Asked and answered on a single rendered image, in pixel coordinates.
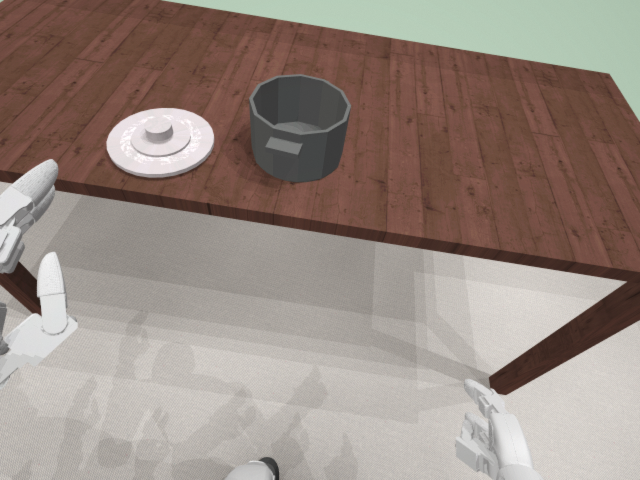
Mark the pot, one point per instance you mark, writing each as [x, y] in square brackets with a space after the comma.
[298, 126]

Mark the robot left foot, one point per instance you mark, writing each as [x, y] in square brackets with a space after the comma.
[271, 463]

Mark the left robot hand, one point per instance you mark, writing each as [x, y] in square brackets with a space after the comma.
[22, 205]

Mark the right robot hand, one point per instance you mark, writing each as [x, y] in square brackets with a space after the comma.
[498, 443]

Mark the knob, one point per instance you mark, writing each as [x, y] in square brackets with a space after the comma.
[158, 128]

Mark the table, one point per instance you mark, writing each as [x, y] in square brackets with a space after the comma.
[446, 149]

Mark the lid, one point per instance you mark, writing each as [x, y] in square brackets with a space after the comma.
[132, 151]

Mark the robot left shin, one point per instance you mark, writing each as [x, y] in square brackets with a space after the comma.
[259, 463]

